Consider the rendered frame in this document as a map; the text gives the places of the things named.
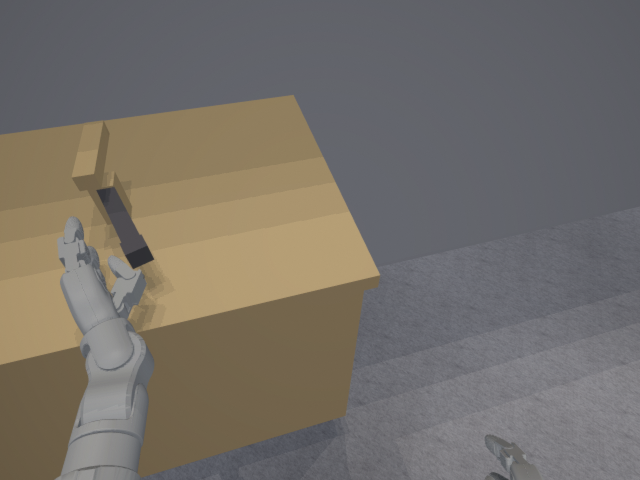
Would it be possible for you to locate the tap lever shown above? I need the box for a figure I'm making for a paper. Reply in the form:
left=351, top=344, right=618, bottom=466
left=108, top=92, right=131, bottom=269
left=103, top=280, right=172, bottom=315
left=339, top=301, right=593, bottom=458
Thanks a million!
left=96, top=187, right=154, bottom=269

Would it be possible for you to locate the left robot hand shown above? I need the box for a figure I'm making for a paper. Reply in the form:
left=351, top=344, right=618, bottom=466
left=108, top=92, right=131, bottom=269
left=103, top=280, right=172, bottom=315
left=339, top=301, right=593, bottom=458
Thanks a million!
left=57, top=216, right=147, bottom=335

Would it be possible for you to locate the robot left forearm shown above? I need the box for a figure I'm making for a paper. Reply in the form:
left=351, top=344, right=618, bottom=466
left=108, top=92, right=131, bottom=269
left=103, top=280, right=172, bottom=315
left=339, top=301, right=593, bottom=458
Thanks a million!
left=55, top=318, right=154, bottom=480

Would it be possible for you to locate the right robot hand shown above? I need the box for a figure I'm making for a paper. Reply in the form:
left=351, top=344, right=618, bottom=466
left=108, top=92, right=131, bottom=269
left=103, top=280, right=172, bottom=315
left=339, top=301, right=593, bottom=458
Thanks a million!
left=485, top=434, right=544, bottom=480

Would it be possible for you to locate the counter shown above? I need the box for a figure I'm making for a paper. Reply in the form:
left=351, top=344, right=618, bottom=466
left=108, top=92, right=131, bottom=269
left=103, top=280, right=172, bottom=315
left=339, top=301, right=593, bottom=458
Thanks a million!
left=0, top=95, right=380, bottom=480

